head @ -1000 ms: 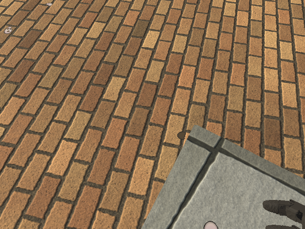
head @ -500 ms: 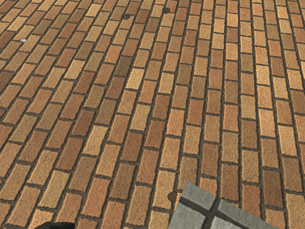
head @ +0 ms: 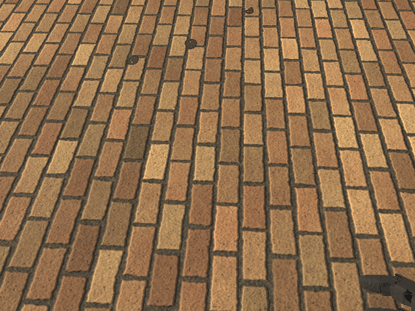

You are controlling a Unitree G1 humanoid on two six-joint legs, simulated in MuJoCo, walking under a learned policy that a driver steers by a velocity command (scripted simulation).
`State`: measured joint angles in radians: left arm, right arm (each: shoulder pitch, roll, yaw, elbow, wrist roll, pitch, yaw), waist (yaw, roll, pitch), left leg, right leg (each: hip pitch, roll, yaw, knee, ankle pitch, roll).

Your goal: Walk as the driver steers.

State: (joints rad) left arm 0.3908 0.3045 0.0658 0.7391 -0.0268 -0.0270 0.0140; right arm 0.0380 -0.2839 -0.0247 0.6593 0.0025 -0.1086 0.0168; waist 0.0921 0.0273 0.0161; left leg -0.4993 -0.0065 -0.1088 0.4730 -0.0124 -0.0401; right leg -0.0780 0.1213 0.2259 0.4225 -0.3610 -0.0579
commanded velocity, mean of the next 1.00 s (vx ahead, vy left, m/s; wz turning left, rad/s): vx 0.50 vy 0.00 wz -0.32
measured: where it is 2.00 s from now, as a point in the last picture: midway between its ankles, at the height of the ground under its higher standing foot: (283, 158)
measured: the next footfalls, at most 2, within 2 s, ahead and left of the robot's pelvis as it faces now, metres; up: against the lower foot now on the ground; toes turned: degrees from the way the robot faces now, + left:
left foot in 0.04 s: +0.18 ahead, +0.13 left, +0.00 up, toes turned -6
right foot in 0.56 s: +0.41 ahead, -0.19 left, +0.00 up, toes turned -23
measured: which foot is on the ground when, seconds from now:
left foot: up 0.00-0.02, down 0.04-0.58, up 0.60-1.00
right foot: down 0.00-0.04, up 0.06-0.54, down 0.56-1.00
